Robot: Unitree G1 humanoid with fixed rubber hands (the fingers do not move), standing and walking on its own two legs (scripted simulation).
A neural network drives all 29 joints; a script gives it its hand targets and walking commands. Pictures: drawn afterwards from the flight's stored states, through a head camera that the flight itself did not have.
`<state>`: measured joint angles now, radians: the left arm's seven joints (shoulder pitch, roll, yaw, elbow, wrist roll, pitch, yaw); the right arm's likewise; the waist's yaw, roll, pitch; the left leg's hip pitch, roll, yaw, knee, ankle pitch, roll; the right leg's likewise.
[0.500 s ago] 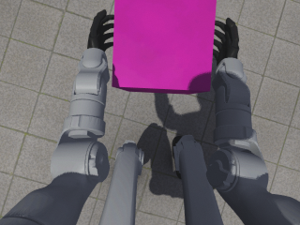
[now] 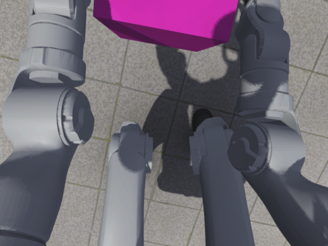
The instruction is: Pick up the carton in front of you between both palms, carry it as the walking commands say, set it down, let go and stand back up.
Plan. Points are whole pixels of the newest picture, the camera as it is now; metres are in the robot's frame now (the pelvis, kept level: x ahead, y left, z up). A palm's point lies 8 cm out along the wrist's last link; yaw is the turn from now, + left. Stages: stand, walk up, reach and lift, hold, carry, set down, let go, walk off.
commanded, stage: set down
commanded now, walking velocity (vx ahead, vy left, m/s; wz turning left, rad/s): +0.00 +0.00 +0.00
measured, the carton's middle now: out of the picture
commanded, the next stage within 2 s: none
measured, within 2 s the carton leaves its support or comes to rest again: rests again in 0.64 s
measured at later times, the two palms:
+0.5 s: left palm out of the picture +0.61 +0.11 -0.22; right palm out of the picture +0.54 -0.18 -0.21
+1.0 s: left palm out of the picture +0.60 +0.11 -0.23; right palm (253, 0) +0.54 -0.19 -0.22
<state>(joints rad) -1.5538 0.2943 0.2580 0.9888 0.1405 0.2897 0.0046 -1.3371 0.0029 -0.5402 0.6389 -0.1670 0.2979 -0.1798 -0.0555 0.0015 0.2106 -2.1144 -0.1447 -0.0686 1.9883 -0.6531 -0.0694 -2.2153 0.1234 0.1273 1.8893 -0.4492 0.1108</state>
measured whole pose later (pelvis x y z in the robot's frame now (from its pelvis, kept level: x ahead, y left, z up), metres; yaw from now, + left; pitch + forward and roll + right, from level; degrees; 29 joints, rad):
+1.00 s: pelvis +0.01 +0.02 -0.05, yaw -2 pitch +38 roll -4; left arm -1.69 0.32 0.17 1.15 0.11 0.20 -0.02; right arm -1.46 -0.16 -0.61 0.91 -0.13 0.20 -0.04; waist -0.10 -0.03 0.42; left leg -2.14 -0.18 -0.08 2.24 -0.74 -0.03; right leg -2.21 0.07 0.08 2.10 -0.55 0.12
